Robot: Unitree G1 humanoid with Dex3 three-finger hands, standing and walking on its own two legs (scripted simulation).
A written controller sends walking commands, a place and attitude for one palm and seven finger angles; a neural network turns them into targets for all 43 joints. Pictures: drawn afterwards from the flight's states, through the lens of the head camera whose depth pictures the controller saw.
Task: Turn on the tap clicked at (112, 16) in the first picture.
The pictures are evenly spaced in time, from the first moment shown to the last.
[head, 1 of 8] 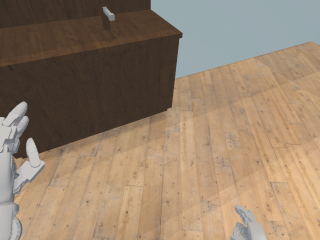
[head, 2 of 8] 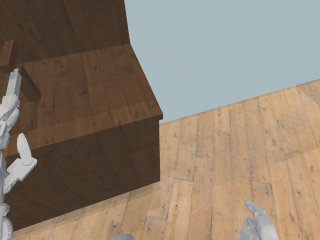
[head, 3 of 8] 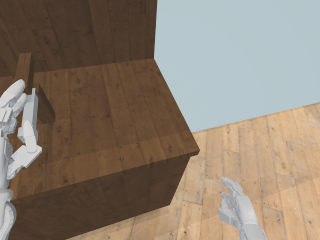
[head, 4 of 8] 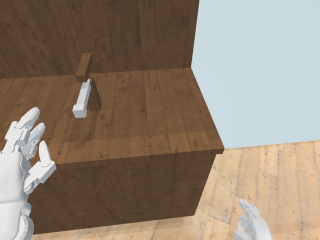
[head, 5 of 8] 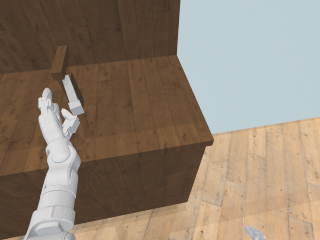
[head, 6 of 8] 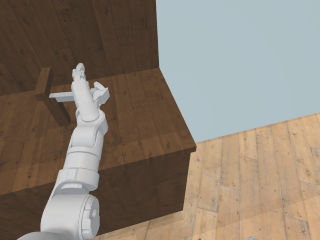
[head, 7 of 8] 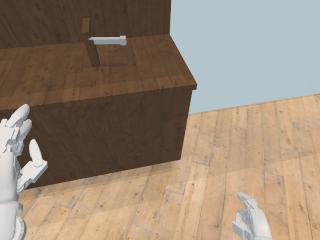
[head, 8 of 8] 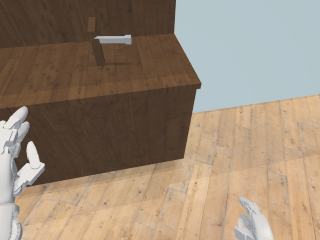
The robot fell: no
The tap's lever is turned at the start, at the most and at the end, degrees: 0 81 80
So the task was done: yes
